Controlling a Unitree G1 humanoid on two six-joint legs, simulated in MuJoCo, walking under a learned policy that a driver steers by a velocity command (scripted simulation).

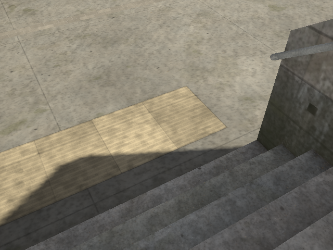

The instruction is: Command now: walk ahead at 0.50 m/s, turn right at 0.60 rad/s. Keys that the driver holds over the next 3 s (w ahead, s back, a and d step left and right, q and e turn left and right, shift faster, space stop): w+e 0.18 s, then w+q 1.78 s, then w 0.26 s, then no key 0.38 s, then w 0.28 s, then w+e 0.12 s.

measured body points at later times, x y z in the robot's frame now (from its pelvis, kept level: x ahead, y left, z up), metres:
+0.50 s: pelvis +0.29 -0.09 -0.17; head +0.29 -0.12 +0.28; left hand +0.30 +0.14 -0.31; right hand +0.31 -0.36 -0.32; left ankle +0.38 +0.10 -0.79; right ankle +0.27 -0.17 -0.88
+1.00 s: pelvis +0.51 -0.04 -0.36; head +0.53 -0.03 +0.09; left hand +0.60 +0.23 -0.48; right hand +0.54 -0.27 -0.51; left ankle +0.47 +0.03 -1.07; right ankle +0.62 -0.19 -0.90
